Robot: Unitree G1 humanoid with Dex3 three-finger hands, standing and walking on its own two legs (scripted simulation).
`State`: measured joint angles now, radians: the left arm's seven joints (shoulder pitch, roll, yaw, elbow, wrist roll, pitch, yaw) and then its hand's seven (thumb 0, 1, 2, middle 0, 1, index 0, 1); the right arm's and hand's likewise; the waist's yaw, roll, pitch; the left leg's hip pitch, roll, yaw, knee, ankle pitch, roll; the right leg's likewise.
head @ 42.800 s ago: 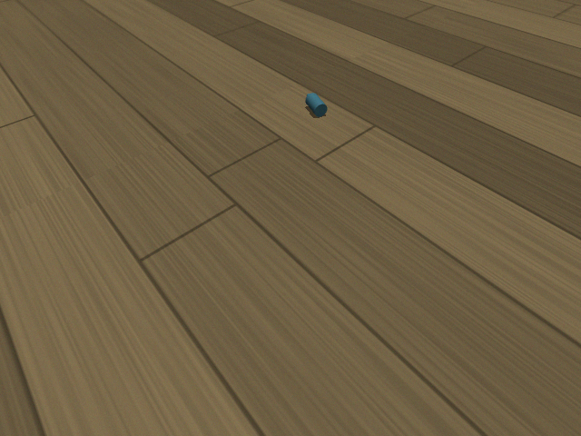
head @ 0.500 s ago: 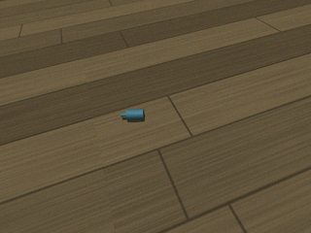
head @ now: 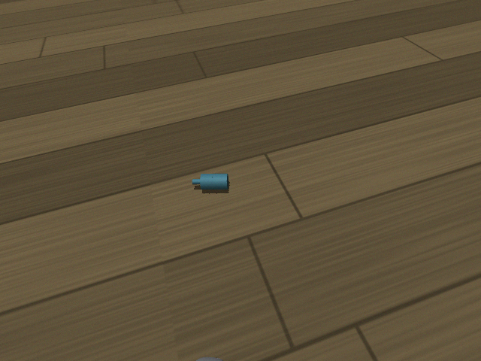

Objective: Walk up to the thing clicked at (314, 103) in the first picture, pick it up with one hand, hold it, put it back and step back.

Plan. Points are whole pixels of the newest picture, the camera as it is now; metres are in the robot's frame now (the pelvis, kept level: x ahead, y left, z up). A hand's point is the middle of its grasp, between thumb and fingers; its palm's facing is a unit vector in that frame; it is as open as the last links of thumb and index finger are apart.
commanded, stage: step back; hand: left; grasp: from above
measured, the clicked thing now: (210, 181) +1.10 +0.27 -0.72
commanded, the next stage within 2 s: stand in 0.38 s
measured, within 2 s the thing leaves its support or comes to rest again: neither
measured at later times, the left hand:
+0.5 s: hand out of the picture +0.10 +0.29 -0.15, palm faces -0.02 -0.94 -0.35, open 7.4 cm
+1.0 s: hand out of the picture +0.10 +0.27 -0.14, palm faces -0.06 -0.94 -0.33, open 7.4 cm
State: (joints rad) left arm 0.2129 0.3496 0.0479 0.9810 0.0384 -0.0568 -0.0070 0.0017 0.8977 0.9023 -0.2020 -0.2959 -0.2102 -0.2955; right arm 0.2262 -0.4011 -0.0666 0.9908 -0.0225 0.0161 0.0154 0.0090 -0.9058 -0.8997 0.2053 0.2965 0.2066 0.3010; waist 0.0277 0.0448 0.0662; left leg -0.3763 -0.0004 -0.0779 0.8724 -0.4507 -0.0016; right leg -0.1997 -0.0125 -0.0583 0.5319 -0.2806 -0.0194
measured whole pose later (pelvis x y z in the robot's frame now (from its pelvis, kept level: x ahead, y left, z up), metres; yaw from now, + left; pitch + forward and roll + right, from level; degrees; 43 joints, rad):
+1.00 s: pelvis +0.02 +0.02 +0.01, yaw -1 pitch -3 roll +0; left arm 0.11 0.36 0.00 1.14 0.01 -0.02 -0.01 0.00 0.90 0.90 -0.20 -0.30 -0.21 -0.30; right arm 0.11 -0.35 -0.02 1.16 -0.01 0.00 0.01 0.01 -0.91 -0.90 0.21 0.30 0.21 0.30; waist -0.02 0.00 0.06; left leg -0.18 0.05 0.02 0.34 -0.12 -0.03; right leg -0.07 -0.01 -0.01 0.32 -0.21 0.01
